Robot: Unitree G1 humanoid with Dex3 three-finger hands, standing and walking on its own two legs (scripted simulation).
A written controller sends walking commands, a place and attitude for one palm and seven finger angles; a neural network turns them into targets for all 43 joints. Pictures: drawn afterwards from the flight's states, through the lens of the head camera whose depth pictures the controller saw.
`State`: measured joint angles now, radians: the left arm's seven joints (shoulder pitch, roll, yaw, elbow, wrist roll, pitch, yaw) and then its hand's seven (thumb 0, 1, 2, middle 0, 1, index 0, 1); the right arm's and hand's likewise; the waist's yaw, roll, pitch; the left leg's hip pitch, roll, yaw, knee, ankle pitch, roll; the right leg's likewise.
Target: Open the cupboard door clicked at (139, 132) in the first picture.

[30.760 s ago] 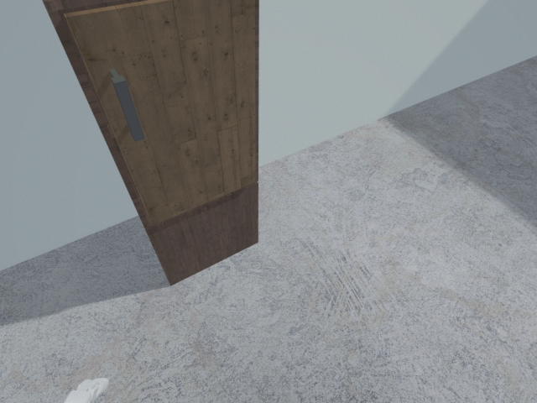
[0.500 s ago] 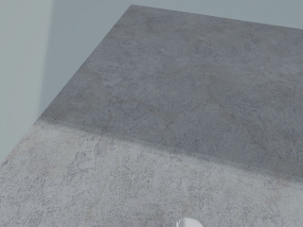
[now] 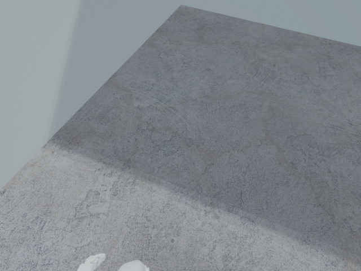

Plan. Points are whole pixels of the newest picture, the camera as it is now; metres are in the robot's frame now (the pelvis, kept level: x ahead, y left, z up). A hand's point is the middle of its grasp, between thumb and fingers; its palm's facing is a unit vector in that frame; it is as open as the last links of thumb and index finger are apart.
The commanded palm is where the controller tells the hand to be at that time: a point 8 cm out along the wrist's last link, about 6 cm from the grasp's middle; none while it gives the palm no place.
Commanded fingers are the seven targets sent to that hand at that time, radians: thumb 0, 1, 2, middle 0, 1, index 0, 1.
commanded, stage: turn to face it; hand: left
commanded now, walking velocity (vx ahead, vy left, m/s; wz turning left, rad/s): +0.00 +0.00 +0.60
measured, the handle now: out of the picture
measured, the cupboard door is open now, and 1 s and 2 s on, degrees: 48 48 48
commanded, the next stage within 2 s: none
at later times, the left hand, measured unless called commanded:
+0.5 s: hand out of the picture +0.06 +0.19 -0.15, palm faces +0.27 -0.91 -0.32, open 7.4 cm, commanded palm none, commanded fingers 0.00 0.90 0.90 -0.20 -0.30 -0.20 -0.30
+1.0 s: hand out of the picture -0.04 +0.19 -0.17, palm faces +0.58 -0.78 -0.25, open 7.4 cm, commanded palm none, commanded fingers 0.00 0.90 0.90 -0.20 -0.30 -0.20 -0.30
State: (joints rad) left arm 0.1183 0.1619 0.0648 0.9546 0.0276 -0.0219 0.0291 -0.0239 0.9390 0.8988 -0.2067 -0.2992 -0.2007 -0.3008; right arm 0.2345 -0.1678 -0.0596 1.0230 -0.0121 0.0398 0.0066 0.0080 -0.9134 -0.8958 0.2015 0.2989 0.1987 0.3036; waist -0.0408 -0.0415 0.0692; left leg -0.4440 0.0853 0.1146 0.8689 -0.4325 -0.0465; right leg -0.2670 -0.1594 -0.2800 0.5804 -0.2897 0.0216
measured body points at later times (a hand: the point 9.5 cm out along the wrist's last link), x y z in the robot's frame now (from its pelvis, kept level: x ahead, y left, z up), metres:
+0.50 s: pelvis +0.03 -0.04 +0.00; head +0.09 -0.05 +0.44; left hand +0.05 +0.24 -0.12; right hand +0.17 -0.27 -0.16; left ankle +0.03 +0.10 -0.70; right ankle +0.07 -0.15 -0.73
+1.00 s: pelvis +0.02 -0.03 +0.00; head +0.06 +0.01 +0.45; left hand -0.07 +0.23 -0.15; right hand +0.26 -0.18 -0.13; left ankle -0.02 +0.07 -0.73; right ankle +0.08 -0.17 -0.65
